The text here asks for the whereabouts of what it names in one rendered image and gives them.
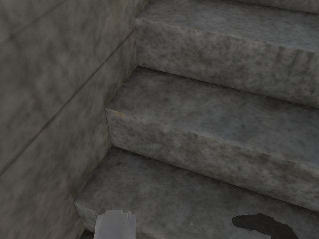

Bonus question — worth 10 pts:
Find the robot left thigh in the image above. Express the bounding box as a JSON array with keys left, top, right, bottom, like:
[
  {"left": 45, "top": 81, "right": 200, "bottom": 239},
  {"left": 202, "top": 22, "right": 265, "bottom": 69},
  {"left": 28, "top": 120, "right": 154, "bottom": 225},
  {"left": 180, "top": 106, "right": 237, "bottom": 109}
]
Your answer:
[{"left": 94, "top": 209, "right": 137, "bottom": 239}]

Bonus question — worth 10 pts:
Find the right robot hand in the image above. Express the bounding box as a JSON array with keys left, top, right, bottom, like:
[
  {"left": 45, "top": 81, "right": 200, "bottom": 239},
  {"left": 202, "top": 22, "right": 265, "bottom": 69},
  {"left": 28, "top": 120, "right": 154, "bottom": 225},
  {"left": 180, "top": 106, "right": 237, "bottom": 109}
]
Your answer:
[{"left": 232, "top": 213, "right": 299, "bottom": 239}]

